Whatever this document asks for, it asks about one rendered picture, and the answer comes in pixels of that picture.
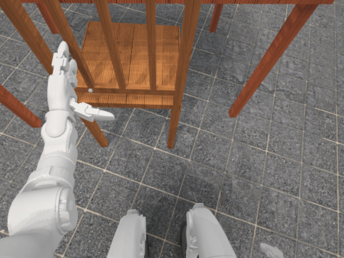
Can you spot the right robot hand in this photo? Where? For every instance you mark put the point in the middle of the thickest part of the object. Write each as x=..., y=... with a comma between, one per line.
x=271, y=252

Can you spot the robot right thigh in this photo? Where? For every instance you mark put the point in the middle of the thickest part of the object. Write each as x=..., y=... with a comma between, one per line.
x=211, y=239

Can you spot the left robot forearm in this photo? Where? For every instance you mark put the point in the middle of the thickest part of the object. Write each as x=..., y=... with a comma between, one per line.
x=58, y=160

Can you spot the left robot hand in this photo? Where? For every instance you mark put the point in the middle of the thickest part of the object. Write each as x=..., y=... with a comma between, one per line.
x=61, y=85

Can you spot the left robot upper arm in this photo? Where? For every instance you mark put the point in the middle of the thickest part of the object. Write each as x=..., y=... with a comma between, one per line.
x=38, y=221

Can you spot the right robot shin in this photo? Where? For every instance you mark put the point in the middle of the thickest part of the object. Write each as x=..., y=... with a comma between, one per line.
x=192, y=248

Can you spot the chair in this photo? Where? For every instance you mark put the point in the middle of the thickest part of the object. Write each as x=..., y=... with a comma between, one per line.
x=126, y=65

